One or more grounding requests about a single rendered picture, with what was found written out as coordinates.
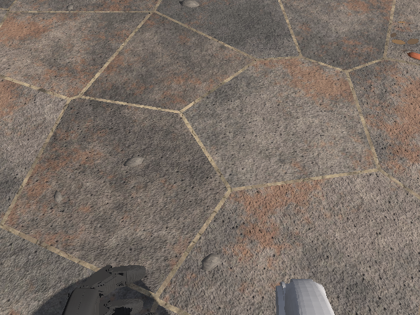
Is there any right robot thigh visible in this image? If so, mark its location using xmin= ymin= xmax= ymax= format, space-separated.
xmin=275 ymin=279 xmax=335 ymax=315

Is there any left robot hand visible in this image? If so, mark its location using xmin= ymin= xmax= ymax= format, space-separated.
xmin=62 ymin=265 xmax=158 ymax=315

